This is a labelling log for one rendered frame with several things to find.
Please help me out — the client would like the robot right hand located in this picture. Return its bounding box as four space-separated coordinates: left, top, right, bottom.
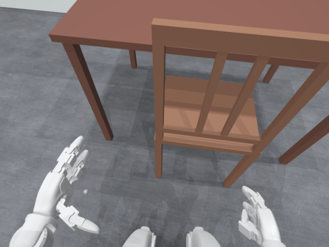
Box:
239 186 281 245

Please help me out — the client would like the left robot forearm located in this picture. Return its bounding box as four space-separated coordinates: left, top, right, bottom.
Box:
9 213 58 247

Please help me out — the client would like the table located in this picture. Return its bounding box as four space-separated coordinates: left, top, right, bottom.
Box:
49 0 329 165

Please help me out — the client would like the robot right thigh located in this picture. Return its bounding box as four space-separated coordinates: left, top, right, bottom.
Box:
186 230 221 247

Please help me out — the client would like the robot right shin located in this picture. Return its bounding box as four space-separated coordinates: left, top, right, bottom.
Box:
193 227 204 231

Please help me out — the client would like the chair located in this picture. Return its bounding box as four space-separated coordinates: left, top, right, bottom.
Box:
151 18 329 188

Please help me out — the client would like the robot left hand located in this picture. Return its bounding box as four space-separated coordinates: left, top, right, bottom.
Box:
33 136 100 234

